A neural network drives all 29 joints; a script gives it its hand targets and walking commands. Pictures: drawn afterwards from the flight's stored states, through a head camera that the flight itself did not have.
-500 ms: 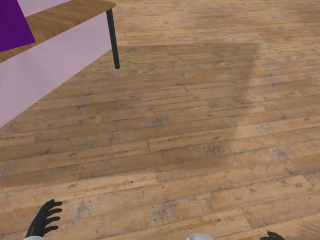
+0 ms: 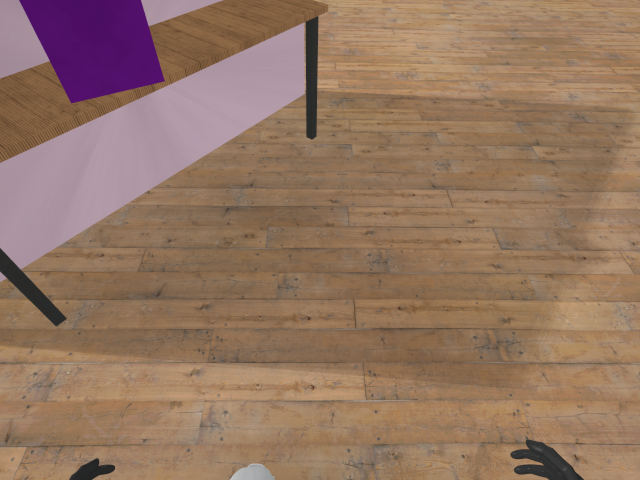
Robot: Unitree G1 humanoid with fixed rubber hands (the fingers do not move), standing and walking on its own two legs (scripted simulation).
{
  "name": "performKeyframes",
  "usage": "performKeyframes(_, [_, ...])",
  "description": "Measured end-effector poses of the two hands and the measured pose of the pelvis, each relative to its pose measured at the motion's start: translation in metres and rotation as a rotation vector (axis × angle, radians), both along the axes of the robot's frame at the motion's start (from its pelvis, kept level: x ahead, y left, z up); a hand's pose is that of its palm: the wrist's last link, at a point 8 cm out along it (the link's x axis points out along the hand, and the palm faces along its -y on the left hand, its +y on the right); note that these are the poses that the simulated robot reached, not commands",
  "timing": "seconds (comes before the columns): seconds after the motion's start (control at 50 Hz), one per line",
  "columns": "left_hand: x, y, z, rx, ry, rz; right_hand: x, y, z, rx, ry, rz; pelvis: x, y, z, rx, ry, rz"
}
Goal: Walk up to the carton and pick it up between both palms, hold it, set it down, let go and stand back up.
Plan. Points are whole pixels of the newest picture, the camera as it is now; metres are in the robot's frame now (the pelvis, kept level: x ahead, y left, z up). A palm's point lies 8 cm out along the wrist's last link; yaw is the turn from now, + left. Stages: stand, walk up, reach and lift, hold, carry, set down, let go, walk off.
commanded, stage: walk up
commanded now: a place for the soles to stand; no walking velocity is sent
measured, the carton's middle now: (91, 26) +1.28 +0.66 +0.03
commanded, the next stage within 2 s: none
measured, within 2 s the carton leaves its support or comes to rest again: neither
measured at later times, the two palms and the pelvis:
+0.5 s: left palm out of the picture +0.14 +0.36 -0.07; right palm (480, 366) +0.28 -0.23 -0.07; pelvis +0.13 +0.04 +0.01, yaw +10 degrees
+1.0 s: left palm (55, 373) +0.29 +0.40 -0.09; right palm (417, 275) +0.46 -0.17 -0.09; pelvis +0.28 +0.08 -0.02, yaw +19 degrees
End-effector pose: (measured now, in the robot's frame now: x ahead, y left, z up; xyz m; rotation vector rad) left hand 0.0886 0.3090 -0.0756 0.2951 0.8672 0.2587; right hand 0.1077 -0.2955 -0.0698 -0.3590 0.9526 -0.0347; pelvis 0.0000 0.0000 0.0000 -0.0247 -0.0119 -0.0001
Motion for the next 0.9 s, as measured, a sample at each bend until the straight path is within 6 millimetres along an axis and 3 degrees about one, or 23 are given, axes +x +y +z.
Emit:
performKeyframes(0.1, [0.042, 0.027, -0.024, -0.035, -0.069, 0.029, 0.037, 0.029, -0.014, -0.046, -0.035, 0.039, 0.024, 0.027, -0.024, -0.009, -0.052, 0.052])
performKeyframes(0.18, [0.072, 0.034, -0.013, -0.048, -0.128, 0.038, 0.056, 0.039, -0.011, -0.057, -0.019, 0.063, 0.04, 0.033, -0.019, -0.012, -0.049, 0.09])
performKeyframes(0.24, [0.084, 0.036, -0.006, -0.042, -0.136, 0.053, 0.075, 0.041, -0.008, -0.055, -0.013, 0.081, 0.054, 0.032, -0.014, -0.007, -0.037, 0.11])
performKeyframes(0.3, [0.085, 0.034, -0.003, -0.027, -0.117, 0.074, 0.096, 0.04, -0.011, -0.042, -0.005, 0.101, 0.069, 0.027, -0.013, 0.003, -0.012, 0.129])
performKeyframes(0.46, [0.053, 0.043, 0.006, 0.01, 0.045, 0.165, 0.161, 0.058, -0.005, 0.001, -0.009, 0.142, 0.121, 0.036, 0.003, 0.031, 0.006, 0.165])
performKeyframes(0.58, [0.064, 0.064, 0.0, -0.002, 0.085, 0.21, 0.209, 0.087, -0.006, 0.0, 0.001, 0.189, 0.156, 0.058, 0.002, 0.022, 0.017, 0.198])
performKeyframes(0.7, [0.109, 0.095, -0.03, -0.035, 0.032, 0.242, 0.251, 0.122, -0.022, -0.045, -0.028, 0.239, 0.186, 0.088, -0.023, 0.015, -0.032, 0.256])
performKeyframes(0.8, [0.163, 0.108, -0.018, -0.04, -0.069, 0.244, 0.275, 0.127, -0.017, -0.075, -0.015, 0.259, 0.21, 0.093, -0.019, 0.01, -0.035, 0.296])
performKeyframes(0.9, [0.196, 0.105, -0.01, -0.034, -0.091, 0.256, 0.311, 0.126, -0.016, -0.072, -0.01, 0.286, 0.24, 0.086, -0.016, 0.014, -0.018, 0.321])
